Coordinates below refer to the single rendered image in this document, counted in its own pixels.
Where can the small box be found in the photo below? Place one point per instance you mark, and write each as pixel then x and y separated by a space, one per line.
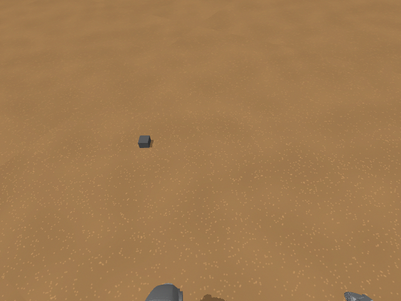
pixel 144 141

